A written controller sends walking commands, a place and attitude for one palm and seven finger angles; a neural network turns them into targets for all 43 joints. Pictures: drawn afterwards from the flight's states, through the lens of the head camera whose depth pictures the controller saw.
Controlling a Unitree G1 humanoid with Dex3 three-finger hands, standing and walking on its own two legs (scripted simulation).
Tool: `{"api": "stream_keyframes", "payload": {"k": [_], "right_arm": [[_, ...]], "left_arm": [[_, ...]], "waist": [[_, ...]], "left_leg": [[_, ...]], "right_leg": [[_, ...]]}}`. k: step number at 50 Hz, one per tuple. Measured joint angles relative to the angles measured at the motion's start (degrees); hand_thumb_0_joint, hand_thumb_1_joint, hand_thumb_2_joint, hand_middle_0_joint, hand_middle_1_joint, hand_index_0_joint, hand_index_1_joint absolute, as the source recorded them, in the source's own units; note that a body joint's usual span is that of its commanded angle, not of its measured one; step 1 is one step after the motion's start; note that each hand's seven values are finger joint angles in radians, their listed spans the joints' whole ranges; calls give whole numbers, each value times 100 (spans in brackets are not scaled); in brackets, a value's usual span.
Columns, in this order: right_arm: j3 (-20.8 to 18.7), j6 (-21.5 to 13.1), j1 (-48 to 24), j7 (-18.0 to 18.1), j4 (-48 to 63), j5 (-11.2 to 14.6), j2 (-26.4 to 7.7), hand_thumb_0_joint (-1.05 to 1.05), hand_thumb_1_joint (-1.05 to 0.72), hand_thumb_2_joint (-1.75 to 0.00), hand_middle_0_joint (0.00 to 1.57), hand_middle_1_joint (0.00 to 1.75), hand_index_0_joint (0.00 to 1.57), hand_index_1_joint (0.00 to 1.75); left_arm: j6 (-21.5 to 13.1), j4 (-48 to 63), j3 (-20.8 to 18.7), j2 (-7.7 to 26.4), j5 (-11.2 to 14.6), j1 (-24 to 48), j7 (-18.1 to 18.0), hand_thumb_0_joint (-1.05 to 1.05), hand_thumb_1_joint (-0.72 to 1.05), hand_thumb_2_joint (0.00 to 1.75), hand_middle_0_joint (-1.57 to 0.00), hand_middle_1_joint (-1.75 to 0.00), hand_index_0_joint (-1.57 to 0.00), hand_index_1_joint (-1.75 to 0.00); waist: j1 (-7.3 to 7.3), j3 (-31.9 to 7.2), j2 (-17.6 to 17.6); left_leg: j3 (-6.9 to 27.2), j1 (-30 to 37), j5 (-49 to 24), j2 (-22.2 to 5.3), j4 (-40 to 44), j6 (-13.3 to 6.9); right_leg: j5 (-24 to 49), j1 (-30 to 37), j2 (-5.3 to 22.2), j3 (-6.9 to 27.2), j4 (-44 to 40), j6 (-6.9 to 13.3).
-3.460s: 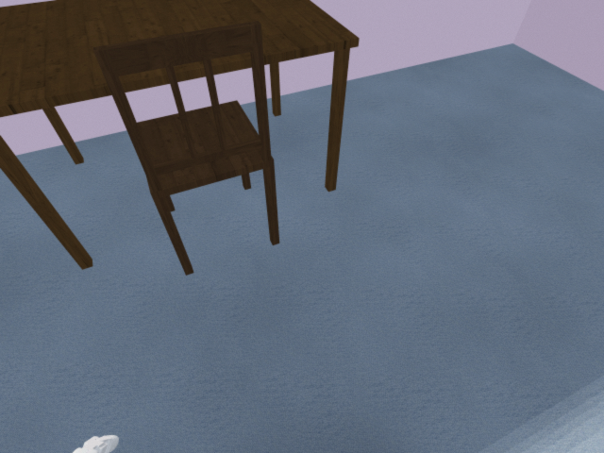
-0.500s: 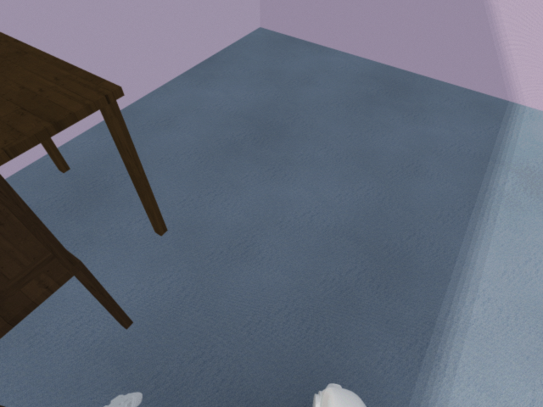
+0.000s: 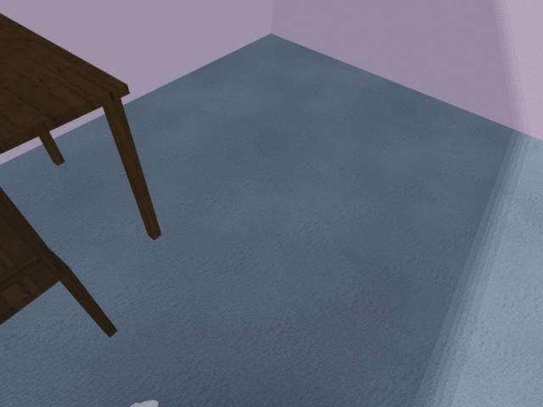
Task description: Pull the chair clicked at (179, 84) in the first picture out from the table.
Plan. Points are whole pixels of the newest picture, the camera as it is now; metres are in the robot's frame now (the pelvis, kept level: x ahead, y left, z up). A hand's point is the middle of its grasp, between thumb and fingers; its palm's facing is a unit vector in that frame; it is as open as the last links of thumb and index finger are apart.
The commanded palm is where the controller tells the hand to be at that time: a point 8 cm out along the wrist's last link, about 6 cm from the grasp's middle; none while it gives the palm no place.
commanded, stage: turn to face it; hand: left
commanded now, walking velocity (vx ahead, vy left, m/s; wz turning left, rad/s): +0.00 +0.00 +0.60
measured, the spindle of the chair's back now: out of the picture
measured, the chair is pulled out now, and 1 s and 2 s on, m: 0.00 0.00 0.00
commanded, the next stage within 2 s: take the last steps up to it in 1.46 s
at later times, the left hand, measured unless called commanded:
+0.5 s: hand out of the picture +0.04 +0.19 -0.14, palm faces +0.29 -0.91 -0.29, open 7.4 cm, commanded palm none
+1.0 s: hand out of the picture -0.16 +0.16 -0.17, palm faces +0.61 -0.74 -0.28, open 7.4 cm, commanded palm none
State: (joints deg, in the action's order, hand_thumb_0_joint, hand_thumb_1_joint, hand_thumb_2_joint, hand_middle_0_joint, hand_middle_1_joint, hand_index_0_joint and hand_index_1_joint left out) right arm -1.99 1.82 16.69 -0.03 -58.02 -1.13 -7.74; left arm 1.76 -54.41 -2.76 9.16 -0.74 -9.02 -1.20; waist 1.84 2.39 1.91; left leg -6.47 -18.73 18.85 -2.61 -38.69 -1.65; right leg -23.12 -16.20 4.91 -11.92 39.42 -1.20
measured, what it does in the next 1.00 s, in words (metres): steps on the spot, turning left: right foot, then left foot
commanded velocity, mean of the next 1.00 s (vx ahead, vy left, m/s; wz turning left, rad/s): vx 0.00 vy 0.00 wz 0.59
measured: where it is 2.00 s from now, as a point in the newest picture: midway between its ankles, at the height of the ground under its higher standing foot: outside the picture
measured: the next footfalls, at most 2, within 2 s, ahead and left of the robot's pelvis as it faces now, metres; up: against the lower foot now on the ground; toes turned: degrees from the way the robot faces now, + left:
right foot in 0.50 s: +0.05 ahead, -0.15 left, +0.00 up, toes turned +17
left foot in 0.92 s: -0.07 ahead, +0.08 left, +0.00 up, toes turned +40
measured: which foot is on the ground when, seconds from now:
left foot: down 0.00-0.50, up 0.52-0.90, down 0.92-1.00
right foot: up 0.00-0.48, down 0.50-0.92, up 0.94-1.00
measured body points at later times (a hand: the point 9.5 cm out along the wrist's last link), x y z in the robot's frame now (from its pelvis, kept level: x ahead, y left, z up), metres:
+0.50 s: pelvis -0.01 -0.04 +0.01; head +0.02 -0.05 +0.46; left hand +0.02 +0.24 -0.11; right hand +0.12 -0.29 -0.14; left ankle +0.02 +0.08 -0.72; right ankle +0.01 -0.17 -0.73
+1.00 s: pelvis -0.04 -0.03 +0.00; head -0.01 +0.01 +0.45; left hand -0.19 +0.20 -0.15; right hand +0.22 -0.16 -0.12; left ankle -0.10 +0.05 -0.72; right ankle +0.00 -0.17 -0.68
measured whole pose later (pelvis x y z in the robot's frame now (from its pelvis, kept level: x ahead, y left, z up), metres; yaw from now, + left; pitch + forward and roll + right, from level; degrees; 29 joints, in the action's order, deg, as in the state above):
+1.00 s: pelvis -0.04 -0.03 +0.00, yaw +36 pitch +0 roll +1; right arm -2.8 1.3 5.6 -1.6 -50.0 -0.6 -13.7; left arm 4.1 -53.3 -3.9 16.1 -1.0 -15.4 -0.9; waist -1.9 6.2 3.1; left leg -4.0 -17.1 19.5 0.1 -36.5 -1.7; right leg -31.3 -21.8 8.7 -6.9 57.2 -4.6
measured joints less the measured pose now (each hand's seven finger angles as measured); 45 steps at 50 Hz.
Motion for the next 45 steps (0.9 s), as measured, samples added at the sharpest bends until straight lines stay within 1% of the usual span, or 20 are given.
{"api": "stream_keyframes", "payload": {"k": [1, 2, 4, 5, 7, 10, 14, 18, 21, 24, 25, 26, 28, 30, 31, 33, 36, 39, 43, 45], "right_arm": [[-8, -31, -28, 10, 38, -16, -1, 1, -92, -90, 20, 30, 20, 30], [-19, -65, -48, 28, 80, -23, -8, 1, -92, -90, 20, 30, 20, 30], [-35, -114, -75, 62, 143, -21, -33, 0, -92, -90, 20, 30, 20, 30], [-36, -129, -87, 73, 161, -18, -52, 0, -91, -90, 20, 30, 20, 30], [-44, -145, -113, 81, 184, -5, -107, 0, -91, -90, 20, 30, 20, 30], [-71, -145, -145, 77, 224, 8, -205, 0, -91, -90, 20, 30, 20, 30], [-122, -105, -209, 48, 281, 8, -337, 0, -90, -90, 20, 30, 20, 30], [-185, -40, -300, 13, 339, -4, -470, 0, -90, -90, 20, 30, 20, 30], [-232, 19, -371, -11, 394, -16, -573, 0, -90, -90, 20, 30, 20, 30], [-285, 90, -424, -42, 465, -3, -677, 0, -90, -90, 20, 30, 20, 30], [-307, 115, -420, -54, 508, 18, -701, 0, -90, -90, 20, 30, 20, 30], [-345, 143, -454, -55, 518, 27, -749, 0, -90, -90, 20, 30, 20, 30], [-394, 211, -482, -70, 526, -6, -830, 0, -90, -90, 20, 30, 20, 30], [-404, 245, -514, -113, 538, -24, -871, 0, -91, -90, 20, 30, 20, 30], [-401, 244, -531, -134, 552, -25, -879, 0, -91, -90, 20, 30, 19, 30], [-389, 241, -558, -161, 575, -13, -869, 0, -91, -90, 20, 30, 19, 30], [-356, 278, -629, -180, 562, 0, -835, 0, -91, -90, 20, 30, 19, 30], [-308, 321, -759, -194, 527, 14, -802, 0, -91, -90, 20, 30, 19, 30], [-223, 283, -966, -203, 564, 43, -738, 0, -91, -90, 20, 30, 19, 30], [-179, 218, -1033, -204, 638, 45, -708, 0, -91, -90, 20, 30, 19, 30]], "left_arm": [[56, -15, -43, 57, -7, -43, -13, 0, 91, 90, -20, -30, -20, -30], [108, -53, -84, 113, -18, -74, -17, 0, 92, 90, -20, -30, -20, -30], [164, -141, -152, 225, -36, -109, 5, 0, 92, 90, -20, -30, -20, -30], [173, -168, -178, 278, -40, -126, 17, 0, 92, 90, -20, -30, -20, -30], [178, -189, -213, 368, -37, -165, 28, 1, 92, 90, -20, -30, -20, -30], [186, -182, -250, 473, -30, -196, 29, 1, 92, 90, -20, -30, -19, -30], [203, -120, -264, 555, -18, -140, 20, 1, 92, 90, -20, -30, -19, -30], [200, -2, -228, 547, -3, -27, 16, 1, 91, 90, -20, -30, -19, -30], [166, 125, -169, 481, 18, 51, 13, 1, 91, 90, -20, -30, -19, -30], [72, 293, -93, 398, 40, 39, 17, 1, 91, 90, -20, -30, -19, -30], [20, 370, -70, 392, 23, -8, 17, 1, 91, 90, -20, -30, -19, -30], [-11, 396, -46, 336, -10, -23, 9, 1, 91, 90, -20, -30, -19, -30], [-12, 433, 26, 231, -27, -109, 1, 1, 91, 90, -20, -30, -20, -30], [-18, 433, 63, 171, -31, -229, -5, 1, 91, 90, -20, -30, -20, -30], [-28, 420, 77, 157, -36, -276, -5, 1, 91, 90, -20, -30, -20, -30], [-52, 388, 101, 145, -48, -343, -4, 1, 91, 90, -20, -30, -20, -30], [-84, 366, 128, 147, -66, -422, 13, 1, 91, 90, -20, -30, -20, -30], [-93, 355, 139, 175, -84, -512, 34, 1, 91, 90, -20, -30, -20, -30], [-53, 299, 87, 300, -103, -623, 52, 1, 91, 90, -20, -30, -20, -30], [-20, 261, 33, 401, -90, -689, 57, 1, 91, 90, -20, -30, -20, -30]], "waist": [[-15, 12, 34], [-6, 23, 40], [5, 52, 34], [-5, 63, 31], [-32, 71, 2], [-51, 61, -67], [-35, 53, -147], [6, 35, -229], [45, 20, -314], [41, -22, -391], [16, -64, -372], [-8, -48, -446], [-20, -41, -534], [-35, -28, -522], [-27, -6, -503], [-15, 48, -433], [-48, 135, -324], [-139, 215, -248], [-280, 308, -128], [-318, 317, -62]], "left_leg": [[3, -36, 12, 42, -1, -117], [28, -44, -20, 79, 67, -186], [106, 15, -206, 159, 359, -209], [145, 65, -316, 202, 537, -218], [237, 157, -522, 270, 868, -246], [416, 230, -754, 349, 1208, -258], [704, 206, -928, 451, 1372, -231], [992, 92, -1016, 550, 1344, -162], [1221, -32, -1049, 624, 1239, -73], [1438, -207, -1020, 727, 1010, 62], [1447, -345, -876, 784, 790, 100], [1435, -531, -393, 776, 347, 172], [1263, -921, 306, 757, -852, 251], [1020, -1176, 359, 650, -1892, 331], [919, -1242, 298, 570, -2252, 382], [766, -1247, 253, 411, -2583, 478], [624, -1055, 346, 220, -2400, 569], [522, -773, 490, 112, -1892, 579], [313, -264, 607, 89, -868, 496], [182, 80, 297, 121, -111, 427]], "right_leg": [[-368, -235, -30, 204, 543, -63], [-525, -470, -82, 405, 1115, -101], [-364, -839, -140, 693, 1981, -168], [-217, -959, -142, 796, 2225, -204], [12, -1088, -124, 941, 2402, -272], [162, -1100, -93, 1091, 2264, -357], [119, -954, -101, 1215, 1821, -417], [-30, -750, -193, 1264, 1291, -404], [-104, -503, -322, 1266, 720, -341], [237, -28, -438, 1211, -347, -253], [397, 149, -408, 1194, -821, -85], [512, 143, -422, 1113, -815, 75], [504, 203, -366, 926, -746, 181], [516, 355, -272, 800, -859, 186], [533, 428, -223, 733, -918, 184], [545, 541, -109, 592, -985, 184], [512, 623, 66, 371, -988, 168], [455, 617, 215, 162, -918, 123], [330, 518, 413, -97, -696, 10], [205, 423, 525, -237, -466, -85]]}}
